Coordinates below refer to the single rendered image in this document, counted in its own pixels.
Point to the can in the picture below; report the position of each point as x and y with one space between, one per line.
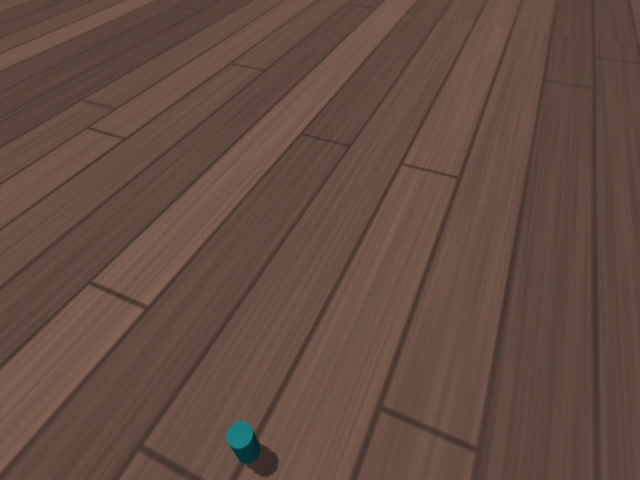
243 442

